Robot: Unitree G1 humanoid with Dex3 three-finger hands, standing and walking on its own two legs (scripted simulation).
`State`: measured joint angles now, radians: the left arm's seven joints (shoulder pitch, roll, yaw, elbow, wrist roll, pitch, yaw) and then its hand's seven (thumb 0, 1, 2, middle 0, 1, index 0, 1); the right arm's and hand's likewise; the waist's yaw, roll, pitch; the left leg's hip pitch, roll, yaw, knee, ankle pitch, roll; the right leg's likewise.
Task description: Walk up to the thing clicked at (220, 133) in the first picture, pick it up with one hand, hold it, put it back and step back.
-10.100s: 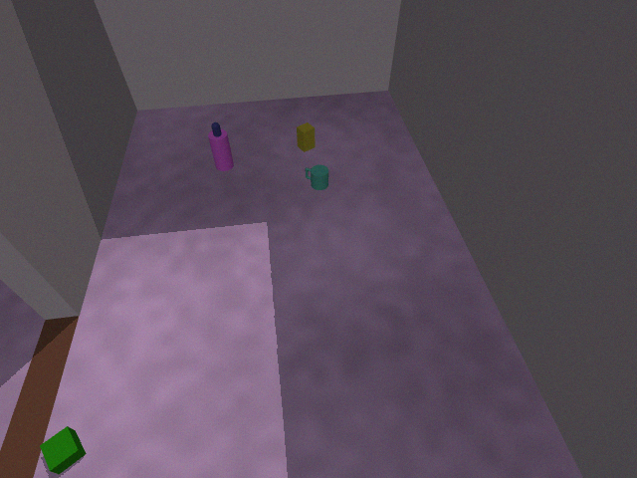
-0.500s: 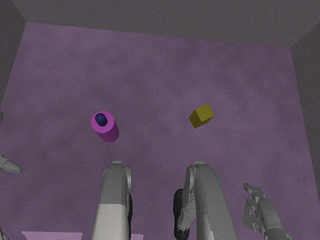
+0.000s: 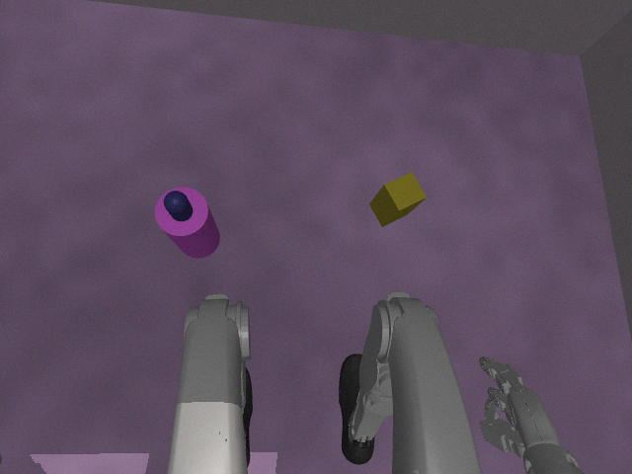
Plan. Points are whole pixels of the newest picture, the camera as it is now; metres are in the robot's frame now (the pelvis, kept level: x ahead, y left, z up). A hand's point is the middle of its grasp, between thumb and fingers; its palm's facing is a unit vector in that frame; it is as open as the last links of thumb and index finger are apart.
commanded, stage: go down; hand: left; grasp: from the side
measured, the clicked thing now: (188, 221) +0.47 +0.23 -0.32
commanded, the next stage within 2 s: none
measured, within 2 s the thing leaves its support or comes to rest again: neither
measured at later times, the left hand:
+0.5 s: hand out of the picture +0.37 +0.40 -0.03, palm faces +0.14 -0.99 -0.09, open 17.6 cm
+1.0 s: hand out of the picture +0.38 +0.42 -0.04, palm faces +0.14 -0.99 -0.08, open 17.6 cm
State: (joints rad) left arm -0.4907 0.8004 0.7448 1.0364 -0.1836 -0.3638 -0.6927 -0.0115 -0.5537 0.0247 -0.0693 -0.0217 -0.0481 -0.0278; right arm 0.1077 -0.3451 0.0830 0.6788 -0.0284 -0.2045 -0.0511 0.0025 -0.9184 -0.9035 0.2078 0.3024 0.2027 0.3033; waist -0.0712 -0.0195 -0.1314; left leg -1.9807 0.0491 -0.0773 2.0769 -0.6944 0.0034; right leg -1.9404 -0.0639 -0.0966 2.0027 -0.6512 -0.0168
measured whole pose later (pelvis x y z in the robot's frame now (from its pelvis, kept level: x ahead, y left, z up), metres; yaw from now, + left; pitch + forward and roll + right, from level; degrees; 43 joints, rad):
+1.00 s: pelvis -0.01 +0.00 -0.05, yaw -1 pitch +33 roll -7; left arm -0.60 0.92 0.81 1.10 -0.20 -0.37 -0.77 -0.01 -0.56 0.06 -0.06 -0.03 -0.04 -0.05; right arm 0.12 -0.37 0.12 0.67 -0.04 -0.19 -0.04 0.00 -0.91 -0.90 0.21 0.30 0.20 0.30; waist -0.10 -0.03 -0.10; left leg -2.12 0.04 -0.09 2.23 -0.69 0.02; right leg -2.06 -0.07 -0.10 2.14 -0.65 -0.01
